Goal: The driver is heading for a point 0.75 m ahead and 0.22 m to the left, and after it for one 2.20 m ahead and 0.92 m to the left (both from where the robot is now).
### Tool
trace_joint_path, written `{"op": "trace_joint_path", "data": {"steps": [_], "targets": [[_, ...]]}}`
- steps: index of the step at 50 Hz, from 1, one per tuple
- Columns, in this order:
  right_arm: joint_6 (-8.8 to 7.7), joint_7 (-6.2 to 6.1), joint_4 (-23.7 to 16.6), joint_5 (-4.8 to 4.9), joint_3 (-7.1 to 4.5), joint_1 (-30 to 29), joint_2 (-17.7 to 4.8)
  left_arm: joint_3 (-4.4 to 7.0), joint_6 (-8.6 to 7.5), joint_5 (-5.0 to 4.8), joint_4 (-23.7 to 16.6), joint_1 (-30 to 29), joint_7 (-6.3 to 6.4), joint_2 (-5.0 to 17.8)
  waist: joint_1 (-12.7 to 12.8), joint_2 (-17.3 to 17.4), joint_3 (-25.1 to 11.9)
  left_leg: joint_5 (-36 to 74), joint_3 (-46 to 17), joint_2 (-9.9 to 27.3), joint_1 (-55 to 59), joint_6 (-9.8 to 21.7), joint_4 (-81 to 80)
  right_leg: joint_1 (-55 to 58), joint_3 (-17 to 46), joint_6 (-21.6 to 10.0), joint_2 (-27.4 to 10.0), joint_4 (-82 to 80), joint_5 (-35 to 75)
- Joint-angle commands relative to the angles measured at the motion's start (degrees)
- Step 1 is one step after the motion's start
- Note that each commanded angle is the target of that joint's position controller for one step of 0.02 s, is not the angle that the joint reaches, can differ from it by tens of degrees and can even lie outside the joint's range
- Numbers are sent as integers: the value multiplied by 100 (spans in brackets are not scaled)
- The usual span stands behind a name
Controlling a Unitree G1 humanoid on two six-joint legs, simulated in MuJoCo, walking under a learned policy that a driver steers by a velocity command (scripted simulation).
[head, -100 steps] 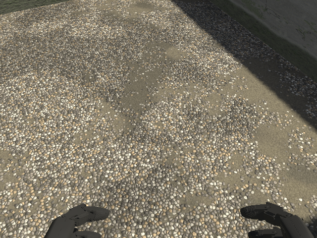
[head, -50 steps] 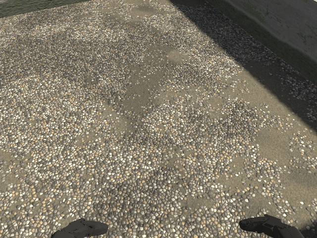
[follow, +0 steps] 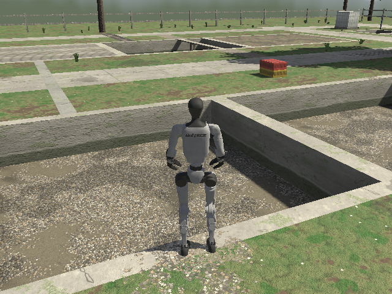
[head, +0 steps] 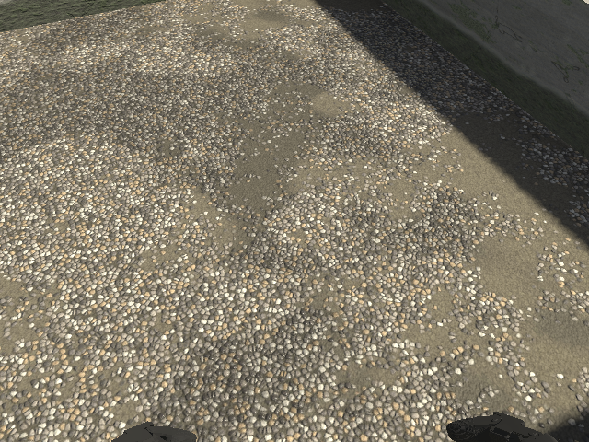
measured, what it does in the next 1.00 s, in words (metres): stands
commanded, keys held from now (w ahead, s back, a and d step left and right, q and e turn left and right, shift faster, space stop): w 0.22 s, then no key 0.72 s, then w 0.06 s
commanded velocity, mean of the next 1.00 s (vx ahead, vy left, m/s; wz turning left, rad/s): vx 0.23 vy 0.00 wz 0.00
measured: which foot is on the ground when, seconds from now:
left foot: down 0.00-1.00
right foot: down 0.00-1.00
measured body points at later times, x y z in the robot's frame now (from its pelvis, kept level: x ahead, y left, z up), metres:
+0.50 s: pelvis +0.01 +0.00 +0.00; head +0.00 +0.00 +0.45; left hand +0.16 +0.23 -0.09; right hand +0.17 -0.23 -0.09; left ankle -0.03 +0.09 -0.75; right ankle +0.01 -0.14 -0.75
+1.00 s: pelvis +0.00 -0.01 +0.00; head -0.01 -0.01 +0.45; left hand +0.11 +0.23 -0.11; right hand +0.11 -0.24 -0.11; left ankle -0.03 +0.10 -0.75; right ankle +0.01 -0.14 -0.75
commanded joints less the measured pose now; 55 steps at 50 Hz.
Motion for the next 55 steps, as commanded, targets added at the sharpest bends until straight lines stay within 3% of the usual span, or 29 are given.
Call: {"op": "trace_joint_path", "data": {"steps": [1,4,11,14,17,18,20,27,38,39,46,47,50,52,53,55], "targets": [[-104,-16,-569,-2,-168,-530,-474,167,-99,2,-573,-484,21,484,4,60,-498,1471,-828,813,265,95,-148,38,543,-186,-479,-140,1061],[-117,-29,-533,-46,-156,-631,-412,156,-115,42,-545,-532,24,406,70,0,-489,1042,-838,783,149,107,-164,68,565,-193,-475,-230,729],[-149,-28,-498,-17,-172,-582,-442,174,-137,10,-494,-515,23,454,30,31,-447,1090,-844,775,150,113,-162,37,592,-227,-473,-251,808],[-99,-13,-303,92,-242,-136,-573,243,-100,-105,-301,-131,2,611,-35,98,-431,1584,-893,849,390,159,-294,107,640,-293,-527,-302,1148],[-27,-19,-109,140,-314,63,-609,310,-64,-158,-124,69,1,634,-8,92,-354,1558,-891,851,538,239,-396,97,608,-329,-509,-390,951],[-98,-62,-72,297,-377,86,-623,301,-120,-274,-117,-71,45,520,-90,-43,-80,1770,-983,934,541,179,-495,-118,635,-293,-560,-410,980],[-115,-102,74,334,-435,220,-679,341,-148,-311,20,152,82,539,-43,76,-170,1815,-987,955,719,196,-579,-85,635,-281,-569,-463,815],[-6,-150,271,316,-523,462,-602,434,-123,-342,267,308,106,558,-50,34,-209,2097,-926,865,829,192,-664,54,595,-292,-524,-520,1056],[-16,-224,589,347,-591,940,-612,509,-58,-384,513,619,168,574,-54,4,-55,1951,-864,788,711,161,-756,144,508,-312,-446,-683,1079],[66,-195,589,197,-554,900,-621,542,10,-283,504,728,123,692,10,131,-189,1806,-743,699,671,199,-671,252,458,-372,-385,-658,1109],[104,-206,640,234,-547,954,-553,582,70,-301,517,792,123,598,-26,1,11,1409,-719,668,322,207,-653,165,442,-420,-355,-679,1075],[119,-253,763,176,-525,1047,-397,555,62,-241,642,907,126,411,7,-29,38,676,-692,616,285,241,-666,125,382,-459,-283,-774,317],[100,-296,745,195,-504,982,-386,561,27,-268,657,862,135,442,-33,-4,321,-230,-718,589,71,238,-878,-50,399,-456,-248,-973,-270],[56,-322,669,186,-480,831,-379,548,-23,-255,588,737,157,443,-35,39,345,-84,-715,575,58,214,-843,-69,409,-433,-236,-967,-83],[19,-289,515,226,-447,729,-414,533,-39,-277,442,636,152,527,-79,59,286,589,-731,597,152,179,-801,-13,472,-381,-284,-891,672],[-9,-275,483,163,-399,748,-399,487,-53,-218,377,672,161,494,-55,69,-27,1142,-707,598,361,156,-667,199,449,-355,-265,-767,1078]]}}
